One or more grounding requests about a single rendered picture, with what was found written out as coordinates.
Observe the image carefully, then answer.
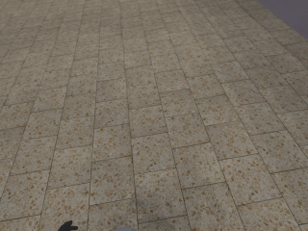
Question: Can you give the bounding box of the robot left hand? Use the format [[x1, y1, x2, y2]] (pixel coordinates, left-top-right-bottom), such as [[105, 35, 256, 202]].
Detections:
[[58, 220, 78, 231]]

